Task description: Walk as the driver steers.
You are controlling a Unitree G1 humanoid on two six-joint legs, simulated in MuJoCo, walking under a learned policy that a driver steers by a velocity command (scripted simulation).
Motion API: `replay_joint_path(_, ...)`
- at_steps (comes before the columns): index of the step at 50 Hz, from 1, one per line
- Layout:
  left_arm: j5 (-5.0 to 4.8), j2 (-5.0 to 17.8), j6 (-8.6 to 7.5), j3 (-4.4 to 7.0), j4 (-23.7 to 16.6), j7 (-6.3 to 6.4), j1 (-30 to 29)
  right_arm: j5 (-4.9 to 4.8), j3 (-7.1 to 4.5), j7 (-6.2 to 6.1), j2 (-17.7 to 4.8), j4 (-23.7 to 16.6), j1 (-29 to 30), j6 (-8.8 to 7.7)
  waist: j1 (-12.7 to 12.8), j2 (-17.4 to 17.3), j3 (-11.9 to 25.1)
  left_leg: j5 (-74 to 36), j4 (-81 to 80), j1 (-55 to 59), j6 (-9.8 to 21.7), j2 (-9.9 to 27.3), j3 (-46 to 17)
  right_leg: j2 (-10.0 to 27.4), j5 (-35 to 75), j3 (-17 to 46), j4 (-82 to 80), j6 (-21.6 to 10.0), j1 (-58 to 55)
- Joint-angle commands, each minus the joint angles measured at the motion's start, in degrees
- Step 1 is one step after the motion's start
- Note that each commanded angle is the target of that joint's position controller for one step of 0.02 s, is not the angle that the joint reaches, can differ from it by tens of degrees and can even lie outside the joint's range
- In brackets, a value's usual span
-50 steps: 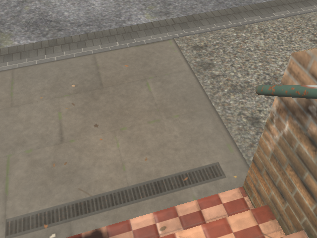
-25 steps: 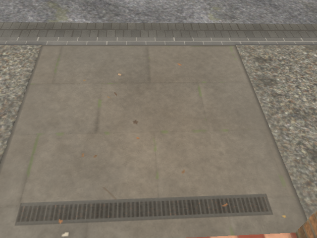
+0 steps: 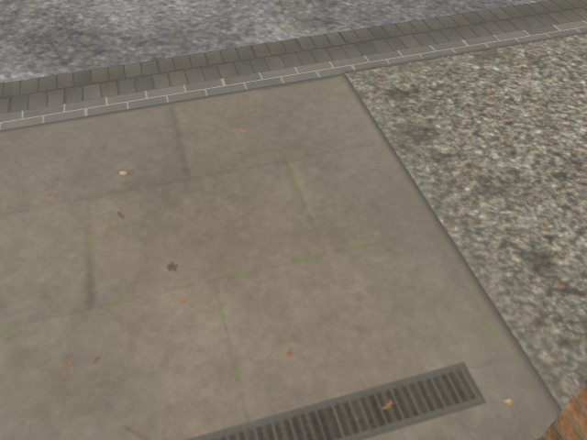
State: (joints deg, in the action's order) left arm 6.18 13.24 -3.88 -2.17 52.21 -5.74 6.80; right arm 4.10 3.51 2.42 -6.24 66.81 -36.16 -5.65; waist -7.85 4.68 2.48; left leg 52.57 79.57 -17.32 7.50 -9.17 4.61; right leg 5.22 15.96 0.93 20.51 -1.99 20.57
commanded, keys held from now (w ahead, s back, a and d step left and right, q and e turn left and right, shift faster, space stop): w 0.10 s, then no key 0.78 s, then w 0.12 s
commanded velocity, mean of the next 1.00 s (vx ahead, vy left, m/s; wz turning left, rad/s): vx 0.18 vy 0.00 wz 0.00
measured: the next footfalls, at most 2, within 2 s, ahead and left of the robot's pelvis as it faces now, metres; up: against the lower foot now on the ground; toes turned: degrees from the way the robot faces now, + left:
right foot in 0.02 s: +0.12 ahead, -0.11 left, -0.20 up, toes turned -4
left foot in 0.44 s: +0.33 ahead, +0.10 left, -0.40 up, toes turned +3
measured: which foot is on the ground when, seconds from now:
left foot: down 0.00-0.00, up 0.02-0.42, down 0.44-1.00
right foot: up 0.00-0.00, down 0.02-0.46, up 0.48-0.74, down 0.76-1.00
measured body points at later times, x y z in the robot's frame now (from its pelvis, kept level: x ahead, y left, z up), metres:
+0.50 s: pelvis +0.26 +0.02 -0.23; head +0.25 +0.02 +0.22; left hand +0.16 +0.20 -0.38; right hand +0.35 -0.24 -0.36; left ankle +0.29 +0.09 -0.98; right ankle +0.11 -0.12 -0.72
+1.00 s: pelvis +0.33 +0.01 -0.27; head +0.34 +0.00 +0.18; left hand +0.37 +0.27 -0.41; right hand +0.41 -0.28 -0.40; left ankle +0.29 +0.09 -0.99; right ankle +0.32 -0.12 -0.99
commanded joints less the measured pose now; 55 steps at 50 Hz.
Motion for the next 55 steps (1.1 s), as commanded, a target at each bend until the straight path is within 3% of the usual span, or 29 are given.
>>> replay_joint_path(1,-2.08,11.04,-0.63,5.24,8.95,0.88,36.0,2.31,-3.51,4.83,-13.9,0.46,1.46,0.89,17.35,3.88,-1.69,-38.38,15.2,-29.54,0.76,5.64,-16.93,1.23,5.01,-1.07,-5.2,-6.39,-47.9)
replay_joint_path(2,-1.05,15.57,0.28,6.72,9.77,0.11,40.97,0.19,-4.52,6.13,-10.7,-0.82,-3.18,0.27,15.86,11.01,10.55,-6.14,39.64,-43.84,-2.7,0.04,-10.17,10.47,31.28,5.64,15.73,-16.83,-64.98)
replay_joint_path(3,1.2,16.43,0.54,7.56,9.47,-0.15,37.06,-1.49,-4.2,6.01,-9.17,-5.46,0.58,-0.18,14.61,1.75,11.15,-9.96,39.78,-51.31,-2.5,2.44,-8.96,13.01,27.04,9.37,17.07,-18.36,-61.75)
replay_joint_path(4,1.3,15.13,1.16,7.89,7.75,0.17,30.66,-1.33,-2.84,5.0,-5.51,-10.42,6.12,-0.4,14.56,-0.77,7.12,-14.15,37.55,-60.78,-3.3,6.74,-9.27,18.82,-3.03,20.43,9.81,-22.67,-55.24)
replay_joint_path(5,0.35,6.56,1.17,5.64,7.65,0.68,25.5,-0.93,-3.44,3.32,-7.72,-11.73,11.56,-0.31,12.99,-4.79,-2.08,-21.8,32.27,-63.98,-2.46,11.29,-11.5,18.91,-27.27,23.36,4.5,-20.49,-39.06)
replay_joint_path(6,0.97,-5.69,-0.47,1.51,6.86,2.24,18.39,1.34,-2.51,1.83,-4.96,-11.02,11.03,-0.17,7.65,-13.81,-6.43,-43.46,6.03,-54.0,-0.39,16.86,-14.66,11.58,-22.66,10.93,5.12,-13.38,-21.69)
replay_joint_path(7,0.32,-7.95,-1.06,0.73,6.88,2.91,18.52,1.46,-3.12,1.28,-5.62,-9.81,9.23,0.35,5.51,-7.93,-11.66,-47.25,-1.96,-40.46,-0.5,18.8,-12.29,10.91,-15.47,10.25,4.32,-15.37,-2.11)
replay_joint_path(9,-3.37,-4.23,-3.56,0.75,8.25,3.6,19.21,1.83,-3.65,2.61,-4.53,-8.94,11.82,1.07,5.47,-1.56,-9.78,-65.4,-14.21,-17.42,-3.48,16.09,-4.89,3.28,-9.92,1.79,6.63,-13.89,20.22)
replay_joint_path(10,-1.6,-0.36,-4.29,1.31,7.32,3.63,17.66,2.4,-2.25,3.81,-1.9,-8.26,7.8,0.26,2.92,-0.26,-5.52,-67.73,-6.12,-6.49,-5.12,13.82,-3.71,1.97,-8.83,1.66,11.5,-13.14,27.44)
replay_joint_path(13,-2.33,-1.37,-6.5,0.85,7.57,6.76,22.86,2.63,-3.09,1.93,-8.41,-12.07,19.06,0.56,10.7,-5.55,-4.93,-89.68,-37.67,-20.16,-7.43,17.66,-10.17,0.33,-26.18,5.51,21.18,-8.83,10.38)
replay_joint_path(16,-0.16,-0.49,-4.79,0.03,7.97,4.09,21.69,4.14,-3.31,2.49,-9.59,-12.08,14.97,1.89,5.29,-0.36,-6.76,-82.23,-27.68,-4.89,-7.5,13.91,-6.69,2.53,-30.49,11.09,27.87,-10.41,23.25)
replay_joint_path(17,-1.25,-1.04,-4.9,-0.12,7.0,3.87,22.43,4.13,-3.71,2.68,-11.29,-11.86,14.8,1.57,5.93,-3.73,-6.96,-78.83,-30.3,-8.99,-8.66,14.77,-7.4,2.93,-31.02,12.05,32.6,-9.46,18.26)
replay_joint_path(20,-3.02,1.76,-3.16,0.76,7.69,5.81,29.04,1.24,-3.72,3.01,-11.04,-15.95,28.04,1.4,12.91,-2.06,-9.21,-68.57,-54.2,-2.24,-7.81,12.35,-2.97,2.51,-27.81,14.51,35.66,-7.88,8.73)
replay_joint_path(22,-1.65,6.38,-0.44,2.59,7.7,3.91,25.0,-1.8,-6.12,0.91,-15.29,-9.33,12.18,0.7,5.72,-5.85,-7.12,-76.0,-68.9,17.93,-4.51,12.97,-3.18,-0.1,-27.8,10.0,49.21,-3.95,11.4)
replay_joint_path(23,-1.6,4.86,0.58,2.11,7.02,0.64,25.22,-2.97,-9.33,-0.34,-22.39,-7.81,0.67,-0.1,0.69,-11.87,0.34,-93.88,-69.64,35.74,1.87,19.65,-6.26,-1.46,-20.75,9.49,63.63,-1.13,17.68)
replay_joint_path(24,-4.21,-3.93,0.2,1.82,9.57,-1.24,38.91,-1.34,-10.38,0.78,-26.07,-6.76,-4.8,0.79,4.65,-25.34,18.07,-135.91,-40.94,62.68,15.2,31.45,-9.2,-10.15,-70.48,0.12,98.86,4.73,34.32)
replay_joint_path(25,-7.71,4.23,0.16,3.98,4.85,-1.61,30.02,3.54,-10.1,2.14,-24.12,-9.09,-2.56,1.22,0.98,-12.43,14.99,-143.5,-39.22,56.88,15.3,33.32,-14.36,-10.31,-69.65,-0.48,107.4,6.09,46.4)
replay_joint_path(26,-7.56,3.65,0.54,4.27,0.94,-1.19,21.17,4.57,-10.05,2.56,-23.68,-10.61,2.13,1.48,0.3,-8.17,10.23,-137.79,-41.12,48.23,12.9,33.4,-14.69,-9.02,-66.95,-0.73,103.75,6.32,50.37)
replay_joint_path(28,-6.03,-2.81,-0.16,2.49,1.07,-0.44,23.48,-0.22,-5.09,4.35,-13.13,-12.11,16.43,1.55,11.59,-6.78,-0.15,-108.13,-48.62,13.21,7.88,31.01,-12.97,-0.07,-49.76,3.94,85.15,5.45,35.27)
replay_joint_path(29,-6.31,-4.08,-0.59,1.9,2.48,-0.42,27.98,-1.7,-4.35,4.79,-12.35,-10.78,16.67,1.08,15.51,-9.43,-5.18,-100.36,-53.27,-2.9,6.64,28.34,-9.8,-1.05,-46.13,2.37,85.09,6.19,24.84)
replay_joint_path(30,-4.26,-4.99,-0.44,1.65,4.2,0.24,29.88,-1.17,-3.91,2.7,-8.85,-9.9,14.15,-0.02,13.51,-6.04,-8.6,-84.62,-54.22,-9.44,5.99,22.99,-5.01,1.15,-31.11,3.37,75.9,5.72,24.55)
replay_joint_path(33,-3.03,-3.88,0.39,1.86,4.38,-0.53,25.85,-0.29,-3.33,0.62,-11.16,-7.88,11.65,-1.59,11.32,-1.87,-6.07,-65.83,-49.86,-13.44,6.04,20.53,-7.48,3.33,-5.26,1.85,53.62,6.9,23.37)
replay_joint_path(37,-2.23,3.45,-0.57,5.47,4.93,0.98,25.43,-0.59,-3.49,2.85,-16.34,-12.45,25.04,-1.84,16.74,-9.22,-0.55,-70.06,-45.56,-23.01,1.84,21.55,-12.17,0.03,-11.93,-0.68,49.46,8.76,0.12)
replay_joint_path(39,-4.47,3.86,-1.59,6.02,5.07,2.1,23.54,-3.5,-3.57,4.99,-16.84,-14.43,29.13,-1.44,16.99,-5.81,0.9,-76.81,-42.13,-14.37,-1.1,21.93,-13.01,0.88,-17.17,-0.9,33.0,10.05,-5.17)
replay_joint_path(40,-6.74,6.03,-1.58,5.83,4.23,2.25,14.71,-6.55,-4.52,5.34,-16.9,-13.46,19.33,-0.68,9.41,0.72,1.53,-65.68,-44.68,-7.35,-5.31,16.62,-9.08,0.94,-11.69,-0.88,22.52,7.52,-5.02)
replay_joint_path(44,-5.13,6.76,-1.03,6.09,3.67,2.33,5.11,-4.55,-8.11,2.83,-17.75,-13.61,15.4,0.81,3.13,0.78,-0.97,-37.96,-48.6,-1.89,-4.15,12.17,-2.84,-1.39,-27.78,-1.28,15.73,3.04,-3.6)
replay_joint_path(47,-4.9,10.1,-0.84,8.8,5.23,2.7,8.92,-3.14,-10.2,2.18,-17.57,-12.78,18.0,0.25,5.32,-3.4,-9.36,-16.8,-51.74,0.51,0.31,11.77,-3.98,-1.25,-52.41,0.24,10.11,-1.24,5.44)
replay_joint_path(51,-3.63,0.93,-2.45,7.1,4.02,4.96,8.09,-1.59,-10.46,-1.01,-12.36,-12.02,13.81,-1.06,3.94,-8.25,-5.68,-21.52,-55.11,10.47,10.15,20.02,-17.66,-2.6,-44.52,-2.11,21.01,-5.36,9.99)
replay_joint_path(55,-3.33,2.68,-4.29,7.25,2.27,4.52,5.94,-1.76,-10.54,-1.78,-13.94,-13.34,17.01,-0.8,5.98,-6.01,-4.75,-29.4,-48.07,8.32,10.32,20.57,-17.66,-4.14,-33.1,-5.23,25.43,-3.96,7.24)
Keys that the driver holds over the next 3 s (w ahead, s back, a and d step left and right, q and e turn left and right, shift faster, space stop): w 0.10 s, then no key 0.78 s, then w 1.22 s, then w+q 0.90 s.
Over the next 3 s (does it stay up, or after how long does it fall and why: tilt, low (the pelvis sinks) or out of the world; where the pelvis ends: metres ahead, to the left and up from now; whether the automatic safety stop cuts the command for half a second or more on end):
stays up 1.34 0.05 -0.46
